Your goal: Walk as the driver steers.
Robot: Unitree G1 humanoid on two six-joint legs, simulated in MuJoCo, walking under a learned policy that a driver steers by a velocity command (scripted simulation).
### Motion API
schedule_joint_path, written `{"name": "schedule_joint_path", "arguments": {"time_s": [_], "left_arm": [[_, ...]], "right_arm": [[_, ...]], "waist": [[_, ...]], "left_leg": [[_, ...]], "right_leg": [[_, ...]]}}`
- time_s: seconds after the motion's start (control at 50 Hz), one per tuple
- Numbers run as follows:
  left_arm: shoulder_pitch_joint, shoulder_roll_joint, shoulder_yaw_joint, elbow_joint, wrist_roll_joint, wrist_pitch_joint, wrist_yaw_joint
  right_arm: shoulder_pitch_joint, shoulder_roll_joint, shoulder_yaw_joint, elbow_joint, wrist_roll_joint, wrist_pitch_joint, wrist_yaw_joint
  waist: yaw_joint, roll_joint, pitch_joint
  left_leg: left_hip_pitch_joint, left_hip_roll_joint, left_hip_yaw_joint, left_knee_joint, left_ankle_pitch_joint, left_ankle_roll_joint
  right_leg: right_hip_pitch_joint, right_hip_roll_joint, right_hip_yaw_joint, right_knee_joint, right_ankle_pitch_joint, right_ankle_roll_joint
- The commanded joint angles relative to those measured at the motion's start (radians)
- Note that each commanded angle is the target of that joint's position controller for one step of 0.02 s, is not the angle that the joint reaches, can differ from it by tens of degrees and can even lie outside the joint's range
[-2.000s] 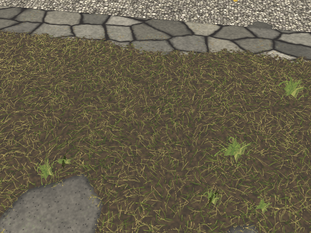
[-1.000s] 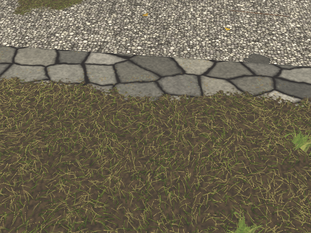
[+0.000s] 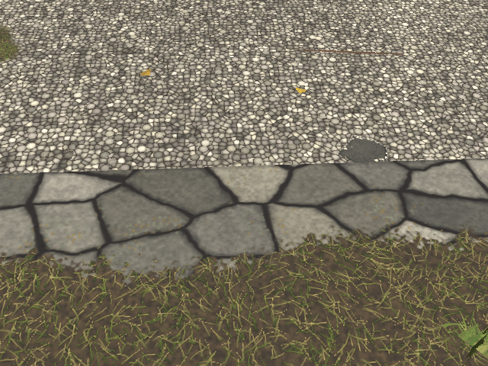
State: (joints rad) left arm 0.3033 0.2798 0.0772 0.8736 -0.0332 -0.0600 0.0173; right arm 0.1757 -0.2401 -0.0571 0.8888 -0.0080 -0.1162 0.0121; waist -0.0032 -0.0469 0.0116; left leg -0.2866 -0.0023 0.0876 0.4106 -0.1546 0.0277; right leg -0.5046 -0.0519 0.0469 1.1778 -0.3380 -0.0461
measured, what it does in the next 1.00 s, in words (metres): walks ahead, turning right: right foot, then left foot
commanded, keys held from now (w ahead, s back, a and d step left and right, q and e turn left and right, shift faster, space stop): w+e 0.20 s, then e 0.80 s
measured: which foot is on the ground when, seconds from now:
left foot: down 0.00-0.36, up 0.38-0.86, down 0.88-1.00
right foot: up 0.00-0.34, down 0.36-0.88, up 0.90-1.00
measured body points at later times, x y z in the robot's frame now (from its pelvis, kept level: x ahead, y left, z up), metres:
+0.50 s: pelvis +0.21 -0.07 -0.02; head +0.26 -0.10 +0.43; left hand +0.45 +0.14 -0.11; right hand +0.24 -0.38 -0.14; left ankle +0.16 +0.10 -0.64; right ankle +0.28 -0.16 -0.74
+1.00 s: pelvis +0.29 -0.05 +0.00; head +0.33 -0.05 +0.45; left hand +0.59 +0.09 -0.10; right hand +0.25 -0.36 -0.09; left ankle +0.37 +0.04 -0.74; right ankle +0.22 -0.15 -0.67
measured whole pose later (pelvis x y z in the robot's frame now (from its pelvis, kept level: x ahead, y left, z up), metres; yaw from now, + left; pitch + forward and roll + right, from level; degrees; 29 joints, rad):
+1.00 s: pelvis +0.29 -0.05 +0.00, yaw -35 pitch +2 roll -1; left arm 0.18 0.33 0.10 0.60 -0.01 0.04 0.02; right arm 0.15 -0.27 -0.07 0.74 -0.02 -0.01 -0.03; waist -0.01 -0.04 0.01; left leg -0.31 0.01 -0.02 0.49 -0.23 0.00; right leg -0.56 0.13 0.12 1.08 -0.46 0.03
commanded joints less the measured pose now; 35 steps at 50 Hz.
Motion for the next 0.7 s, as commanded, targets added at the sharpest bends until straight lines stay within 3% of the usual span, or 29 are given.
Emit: {"name": "schedule_joint_path", "arguments": {"time_s": [0.02, 0.12, 0.2, 0.26, 0.3, 0.32, 0.34, 0.36, 0.38, 0.4, 0.42, 0.44, 0.46, 0.48, 0.5, 0.54, 0.6, 0.7], "left_arm": [[0.036, 0.015, 0.014, -0.073, 0.001, 0.017, -0.003], [-0.08, 0.018, 0.014, -0.13, 0.009, 0.023, -0.017], [-0.228, 0.006, 0.001, -0.185, 0.013, 0.017, -0.046], [-0.291, 0.011, 0.001, -0.231, 0.02, 0.018, -0.065], [-0.255, 0.043, 0.016, -0.248, 0.024, 0.022, -0.074], [-0.19, 0.067, 0.029, -0.238, 0.024, 0.023, -0.076], [-0.058, 0.107, 0.052, -0.205, 0.023, 0.021, -0.074], [0.058, 0.177, 0.083, -0.176, 0.027, 0.024, -0.053], [0.058, 0.288, 0.096, -0.18, 0.031, 0.033, -0.027], [0.033, 0.3, 0.085, -0.245, 0.05, 0.021, -0.039], [0.024, 0.228, 0.069, -0.258, 0.048, 0.02, -0.049], [-0.037, 0.188, 0.058, -0.258, 0.031, 0.015, -0.048], [-0.094, 0.156, 0.048, -0.263, 0.019, 0.016, -0.042], [-0.134, 0.137, 0.042, -0.272, 0.022, 0.021, -0.036], [-0.15, 0.137, 0.039, -0.28, 0.037, 0.025, -0.034], [-0.154, 0.153, 0.044, -0.287, 0.046, 0.023, -0.028], [-0.135, 0.172, 0.051, -0.292, 0.034, 0.034, -0.008], [-0.141, 0.167, 0.048, -0.311, 0.029, 0.065, 0.016]], "right_arm": [[0.007, -0.104, -0.026, -0.024, -0.002, -0.016, -0.005], [0.039, -0.151, -0.042, -0.002, -0.005, -0.009, -0.021], [0.081, -0.181, -0.049, 0.006, 0.004, 0.006, -0.029], [0.088, -0.204, -0.053, 0.008, 0.017, 0.033, -0.035], [0.076, -0.231, -0.061, 0.002, 0.031, 0.05, -0.042], [0.061, -0.243, -0.065, -0.005, 0.039, 0.057, -0.046], [0.037, -0.242, -0.065, -0.015, 0.046, 0.065, -0.049], [0.062, -0.217, -0.056, -0.019, 0.035, 0.061, -0.046], [0.13, -0.071, -0.014, -0.056, -0.039, 0.05, -0.033], [0.204, -0.107, -0.006, -0.072, -0.011, 0.028, -0.019], [0.08, -0.182, -0.027, -0.085, 0.027, 0.021, -0.015], [0.017, -0.173, -0.023, -0.112, 0.034, 0.022, -0.022], [0.016, -0.163, -0.023, -0.094, 0.016, 0.033, -0.037], [0.021, -0.177, -0.03, -0.097, 0.006, 0.049, -0.046], [0.031, -0.182, -0.035, -0.101, 0.004, 0.066, -0.048], [0.047, -0.154, -0.032, -0.107, -0.002, 0.083, -0.052], [0.007, -0.134, -0.026, -0.127, -0.009, 0.095, -0.061], [-0.085, -0.133, -0.024, -0.165, 0.001, 0.106, -0.057]], "waist": [[0.011, 0.144, -0.013], [-0.005, 0.103, 0.017], [-0.058, 0.089, 0.056], [-0.064, 0.102, 0.077], [-0.031, 0.143, 0.028], [0.007, 0.158, -0.013], [0.08, 0.139, -0.077], [0.132, 0.067, -0.147], [0.03, -0.225, -0.217], [0.023, -0.214, -0.464], [0.086, -0.034, -0.435], [0.063, -0.003, -0.309], [0.028, 0.059, -0.222], [-0.003, 0.039, -0.182], [-0.026, 0.016, -0.168], [-0.043, 0.0, -0.171], [-0.03, -0.017, -0.186], [0.003, -0.067, -0.139]], "left_leg": [[0.124, 0.279, -0.22, -0.267, 0.077, 0.154], [0.172, 0.275, -0.064, -0.289, 0.19, 0.153], [0.221, 0.276, 0.032, -0.283, 0.188, 0.134], [0.277, 0.283, 0.091, -0.189, 0.412, 0.106], [0.314, 0.288, 0.112, -0.069, 0.655, 0.08], [0.321, 0.281, 0.118, 0.032, 0.77, 0.065], [0.296, 0.249, 0.136, 0.204, 0.781, 0.038], [0.153, 0.194, 0.148, 0.451, 0.576, -0.023], [-0.196, 0.075, 0.125, 0.797, -0.418, -0.078], [-0.369, -0.035, -0.097, 1.048, -0.602, -0.101], [-0.411, 0.013, -0.18, 1.065, -0.494, -0.081], [-0.447, 0.042, -0.165, 0.998, -0.39, -0.066], [-0.419, 0.082, -0.167, 0.927, -0.325, -0.072], [-0.363, 0.097, -0.174, 0.869, -0.291, -0.073], [-0.3, 0.096, -0.173, 0.836, -0.273, -0.069], [-0.254, 0.072, -0.159, 0.753, -0.248, -0.077], [-0.273, 0.046, -0.17, 0.633, -0.192, -0.098], [-0.269, 0.015, -0.195, 0.456, -0.113, -0.106]], "right_leg": [[-0.155, -0.095, 0.056, -0.01, 0.084, 0.0], [-0.228, -0.091, 0.054, -0.215, 0.287, 0.019], [-0.206, -0.077, -0.027, -0.401, 0.373, 0.012], [-0.165, -0.043, -0.091, -0.502, 0.318, -0.001], [-0.073, 0.009, -0.134, -0.528, 0.231, -0.027], [0.008, 0.048, -0.156, -0.553, 0.2, -0.048], [0.167, 0.094, -0.169, -0.641, 0.268, -0.077], [0.398, 0.084, -0.103, -0.707, 0.472, -0.116], [0.681, -0.171, 0.222, -0.597, 0.998, -0.208], [0.849, -0.363, 0.644, -0.696, 0.902, -0.429], [0.789, -0.306, 0.549, -0.754, 0.82, -0.376], [0.666, -0.254, 0.426, -0.768, 0.73, -0.321], [0.526, -0.205, 0.351, -0.788, 0.671, -0.274], [0.403, -0.18, 0.315, -0.812, 0.644, -0.26], [0.315, -0.161, 0.296, -0.834, 0.626, -0.25], [0.242, -0.134, 0.26, -0.841, 0.67, -0.248], [0.242, -0.117, 0.267, -0.836, 0.592, -0.236], [0.212, -0.073, 0.341, -0.858, 0.169, -0.186]]}}
Next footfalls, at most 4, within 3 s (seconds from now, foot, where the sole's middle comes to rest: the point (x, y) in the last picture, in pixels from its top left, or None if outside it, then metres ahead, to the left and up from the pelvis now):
0.36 right None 0.32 -0.18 -0.78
0.88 left None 0.41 0.02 -0.78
1.28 right None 0.22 -0.18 -0.78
1.74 left None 0.39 -0.04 -0.78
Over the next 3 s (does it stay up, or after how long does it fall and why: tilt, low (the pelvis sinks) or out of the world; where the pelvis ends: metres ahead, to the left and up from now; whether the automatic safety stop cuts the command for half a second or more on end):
stays up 0.51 -0.33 0.00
